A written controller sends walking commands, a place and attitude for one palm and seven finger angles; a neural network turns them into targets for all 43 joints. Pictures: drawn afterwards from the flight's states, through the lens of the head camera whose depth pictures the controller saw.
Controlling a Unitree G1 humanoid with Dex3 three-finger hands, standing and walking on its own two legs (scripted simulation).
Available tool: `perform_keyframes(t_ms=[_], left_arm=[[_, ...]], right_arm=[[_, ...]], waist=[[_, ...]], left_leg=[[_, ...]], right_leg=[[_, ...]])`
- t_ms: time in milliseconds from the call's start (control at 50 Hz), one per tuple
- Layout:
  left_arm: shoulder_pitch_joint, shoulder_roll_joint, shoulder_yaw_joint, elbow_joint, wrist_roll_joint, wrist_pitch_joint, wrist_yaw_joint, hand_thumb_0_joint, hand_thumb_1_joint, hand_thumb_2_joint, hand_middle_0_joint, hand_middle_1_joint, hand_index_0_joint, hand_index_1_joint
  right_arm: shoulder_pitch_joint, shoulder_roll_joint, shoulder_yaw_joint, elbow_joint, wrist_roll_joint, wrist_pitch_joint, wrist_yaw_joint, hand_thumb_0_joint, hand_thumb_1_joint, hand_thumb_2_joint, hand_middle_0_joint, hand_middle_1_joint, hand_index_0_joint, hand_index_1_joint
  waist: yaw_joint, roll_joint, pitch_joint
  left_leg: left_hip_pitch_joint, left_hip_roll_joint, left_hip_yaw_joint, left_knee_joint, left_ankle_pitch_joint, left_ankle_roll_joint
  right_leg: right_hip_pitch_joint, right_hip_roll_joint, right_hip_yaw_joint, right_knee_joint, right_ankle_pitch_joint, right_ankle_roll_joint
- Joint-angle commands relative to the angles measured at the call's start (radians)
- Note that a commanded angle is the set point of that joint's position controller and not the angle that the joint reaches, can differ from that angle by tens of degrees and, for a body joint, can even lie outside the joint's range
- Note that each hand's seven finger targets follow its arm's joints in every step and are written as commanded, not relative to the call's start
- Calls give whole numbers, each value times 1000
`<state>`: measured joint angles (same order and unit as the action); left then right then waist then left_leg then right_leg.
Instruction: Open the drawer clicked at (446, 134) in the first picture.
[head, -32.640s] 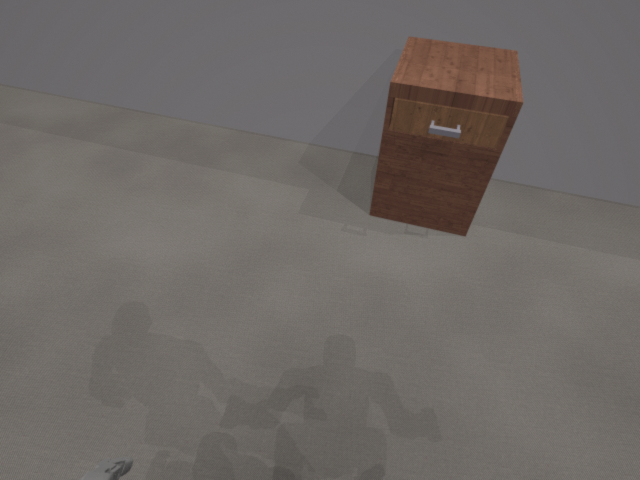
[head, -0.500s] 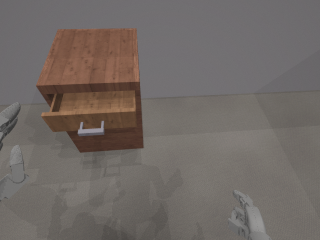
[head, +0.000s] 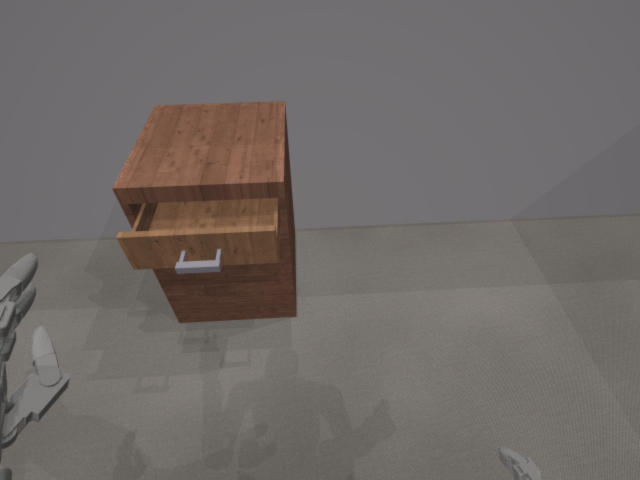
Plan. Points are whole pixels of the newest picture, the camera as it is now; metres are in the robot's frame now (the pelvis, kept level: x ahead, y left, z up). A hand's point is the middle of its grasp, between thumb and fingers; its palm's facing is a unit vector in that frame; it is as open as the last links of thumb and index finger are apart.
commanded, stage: stop stepping back and stand still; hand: left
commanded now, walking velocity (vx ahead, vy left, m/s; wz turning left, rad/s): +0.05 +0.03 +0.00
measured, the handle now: (199, 260) +0.68 +0.32 -0.26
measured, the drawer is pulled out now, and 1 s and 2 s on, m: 0.12 0.12 0.12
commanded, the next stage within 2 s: let the arm hang, fingers relaxed in 0.90 s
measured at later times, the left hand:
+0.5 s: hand (11, 400) +0.17 +0.27 +0.14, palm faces +0.36 -0.84 -0.41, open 7.4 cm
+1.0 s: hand out of the picture +0.18 +0.28 +0.15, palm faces +0.31 -0.84 -0.44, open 7.4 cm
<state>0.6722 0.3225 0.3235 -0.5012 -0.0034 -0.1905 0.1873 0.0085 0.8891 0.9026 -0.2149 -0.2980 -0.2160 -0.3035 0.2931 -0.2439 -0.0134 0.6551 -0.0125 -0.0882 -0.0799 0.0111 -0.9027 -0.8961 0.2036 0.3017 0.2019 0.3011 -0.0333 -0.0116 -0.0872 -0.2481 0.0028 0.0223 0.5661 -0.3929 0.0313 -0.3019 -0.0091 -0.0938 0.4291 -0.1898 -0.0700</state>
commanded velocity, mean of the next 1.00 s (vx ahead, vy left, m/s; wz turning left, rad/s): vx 0.00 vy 0.00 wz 0.00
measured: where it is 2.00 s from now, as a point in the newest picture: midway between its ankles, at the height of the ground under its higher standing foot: outside the picture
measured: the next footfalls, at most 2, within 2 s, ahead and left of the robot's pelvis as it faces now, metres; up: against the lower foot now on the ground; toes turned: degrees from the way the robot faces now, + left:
left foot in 0.04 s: -0.02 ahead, +0.15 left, +0.00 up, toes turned +1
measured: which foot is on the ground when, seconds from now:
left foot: up 0.00-0.02, down 0.04-1.00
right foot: down 0.00-1.00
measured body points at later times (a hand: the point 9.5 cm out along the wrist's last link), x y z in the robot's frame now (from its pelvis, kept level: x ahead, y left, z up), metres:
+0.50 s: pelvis -0.02 +0.04 +0.00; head -0.01 +0.05 +0.45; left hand +0.14 +0.32 +0.17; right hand +0.13 -0.19 -0.08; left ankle -0.06 +0.15 -0.74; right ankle +0.02 -0.07 -0.74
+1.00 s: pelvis -0.02 +0.05 +0.00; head +0.01 +0.07 +0.44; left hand +0.15 +0.33 +0.18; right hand +0.15 -0.18 -0.08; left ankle -0.06 +0.15 -0.74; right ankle +0.02 -0.07 -0.74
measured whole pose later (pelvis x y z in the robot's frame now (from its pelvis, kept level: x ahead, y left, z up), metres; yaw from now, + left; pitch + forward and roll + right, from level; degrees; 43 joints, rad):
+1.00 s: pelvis -0.02 +0.05 +0.00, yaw -1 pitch -1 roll -1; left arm 0.66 0.38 0.35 -0.61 -0.04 -0.22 0.15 0.01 0.89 0.90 -0.22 -0.30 -0.22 -0.30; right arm 0.18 -0.19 0.01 0.59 0.01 -0.10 -0.04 0.01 -0.90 -0.90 0.20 0.30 0.20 0.30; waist -0.01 -0.02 0.07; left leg -0.12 -0.01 0.04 0.44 -0.31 0.03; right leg -0.24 -0.02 -0.08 0.41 -0.15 0.00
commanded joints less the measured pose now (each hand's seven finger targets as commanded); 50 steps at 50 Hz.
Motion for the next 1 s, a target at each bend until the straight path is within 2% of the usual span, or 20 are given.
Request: perform_keyframes(t_ms=[0, 20, 40, 60, 80, 100, 120, 180, 200, 240, 300, 360, 380, 460, 720, 780, 860, 900, 960, 980], left_arm=[[-40, 211, 126, -302, -5, -93, 19, 0, 900, 900, -200, -300, -200, -300], [-36, 220, 137, -315, -11, -101, 15, 0, 900, 900, -200, -300, -200, -300], [-35, 228, 145, -327, -15, -101, 11, 0, 900, 900, -200, -300, -200, -300], [-9, 244, 171, -319, -25, -97, 7, 0, 900, 900, -200, -300, -200, -300], [18, 235, 170, -293, -28, -92, 1, 0, 900, 900, -200, -300, -200, -300], [0, 228, 167, -299, -28, -90, 2, 0, 900, 900, -200, -300, -200, -300], [-25, 223, 168, -287, -28, -90, 5, 0, 900, 900, -200, -300, -200, -300], [-63, 193, 138, -202, -26, -91, 4, 0, 900, 900, -200, -300, -200, -300], [-65, 189, 134, -177, -25, -89, 4, 0, 900, 900, -200, -300, -200, -300], [-74, 174, 117, -163, -24, -85, 2, 0, 900, 900, -200, -300, -200, -300], [-82, 171, 106, -207, -19, -87, 1, 0, 900, 900, -200, -300, -200, -300], [-89, 188, 117, -284, -17, -87, 3, 0, 900, 900, -200, -300, -200, -300], [-90, 193, 122, -299, -17, -86, 2, 0, 900, 900, -200, -300, -200, -300], [-67, 201, 131, -345, -25, -89, 0, 0, 900, 900, -200, -300, -200, -300], [-7, 183, 138, -276, -37, -93, -14, 0, 900, 900, -200, -300, -200, -300], [-8, 189, 138, -306, -36, -95, -16, 0, 900, 900, -200, -300, -200, -300], [-7, 202, 148, -341, -38, -97, -15, 0, 900, 900, -200, -300, -200, -300], [0, 197, 146, -332, -39, -95, -15, 0, 900, 900, -200, -300, -200, -300], [-4, 196, 149, -309, -41, -91, -15, 0, 900, 900, -200, -300, -200, -300], [-192, 92, -241, 548, 66, 69, -145, 0, 900, 900, -200, -300, -200, -300]], right_arm=[[-137, -85, -31, -188, -6, -106, -3, 0, -900, -900, 200, 300, 200, 300], [-141, -96, -38, -194, 0, -109, 3, 0, -900, -900, 200, 300, 200, 300], [-143, -102, -48, -201, 10, -107, 7, 0, -900, -900, 200, 300, 200, 300], [-149, -103, -48, -201, 20, -101, 13, 0, -900, -900, 200, 300, 200, 300], [-154, -75, -35, -190, 28, -93, 17, 0, -900, -900, 200, 300, 200, 300], [-159, -66, -30, -195, 27, -90, 14, 0, -900, -900, 200, 300, 200, 300], [-159, -67, -30, -195, 27, -91, 13, 0, -900, -900, 200, 300, 200, 300], [-141, -72, -32, -181, 26, -92, 16, 0, -900, -900, 200, 300, 200, 300], [-139, -72, -32, -176, 27, -91, 18, 0, -900, -900, 200, 300, 200, 300], [-142, -71, -26, -172, 26, -89, 21, 0, -900, -900, 200, 300, 200, 300], [-155, -78, -19, -182, 21, -88, 22, 0, -900, -900, 200, 300, 200, 300], [-169, -70, -13, -191, 21, -93, 22, 0, -900, -900, 200, 300, 200, 300], [-169, -67, -12, -195, 21, -96, 25, 0, -900, -900, 200, 300, 200, 300], [-171, -67, -15, -196, 20, -106, 28, 0, -900, -900, 200, 300, 200, 300], [-178, -70, -24, -193, 27, -69, 32, 0, -900, -900, 200, 300, 200, 300], [-182, -71, -26, -199, 26, -68, 30, 0, -900, -900, 200, 300, 200, 300], [-184, -72, -29, -204, 25, -65, 29, 0, -900, -900, 200, 300, 200, 300], [-185, -71, -27, -207, 25, -63, 29, 0, -900, -900, 200, 300, 200, 300], [-190, -69, -26, -205, 26, -56, 26, 0, -900, -900, 200, 300, 200, 300], [-205, -242, -86, 46, 34, -98, 111, 0, -900, -900, 200, 300, 200, 300]], waist=[[18, 17, 18], [24, 73, 5], [26, 113, -15], [33, 75, -49], [28, 103, -36], [25, 94, 21], [22, 42, 68], [7, -89, 134], [8, -95, 127], [7, -59, 133], [15, 54, 106], [21, 110, 70], [24, 89, 57], [24, 107, 22], [18, 65, 32], [20, 98, 17], [20, 99, -7], [22, 116, 5], [21, 86, 23], [-21, 59, 158]], left_leg=[[-9, 49, -35, -303, 78, 47], [0, 98, -90, -288, 172, 59], [35, 125, -107, -229, 302, 52], [47, 132, -94, -186, 376, 41], [-17, 116, -70, -208, 213, 35], [-73, 93, -62, -216, 91, 34], [-105, 74, -54, -199, 23, 29], [-84, 25, -24, -102, -25, 15], [-58, 19, -15, -83, -9, 14], [-25, 29, -25, -130, 21, 13], [-64, 79, -89, -258, 71, 23], [-99, 112, -107, -296, 136, 23], [-109, 114, -109, -293, 172, 20], [-74, 93, -75, -252, 290, -3], [-49, 85, -63, -246, 359, -25], [-35, 81, -60, -239, 410, -32], [-12, 79, -58, -222, 462, -42], [-13, 80, -56, -228, 467, -45], [-28, 81, -62, -238, 421, -44], [-60, 56, -61, -84, 483, -38]], right_leg=[[180, -134, 197, -83, -112, 38], [206, -95, 157, -10, 3, 59], [192, -66, 119, 49, 98, 63], [216, -62, 109, 76, 148, 71], [216, -77, 113, 33, 9, 69], [202, -76, 142, -9, -69, 63], [176, -84, 181, -59, -136, 59], [61, -143, 276, -207, -323, 36], [47, -158, 294, -233, -334, 32], [32, -143, 250, -218, -287, 32], [140, -62, 160, -103, -141, 67], [235, -35, 107, -17, 26, 77], [268, -32, 96, -1, 74, 79], [306, -42, 89, 6, 207, 70], [304, -42, 78, -9, 280, 67], [309, -37, 70, 7, 306, 65], [316, -39, 65, 19, 346, 61], [305, -34, 59, 20, 324, 64], [298, -35, 63, 6, 296, 65], [53, -96, 36, 142, 300, 44]])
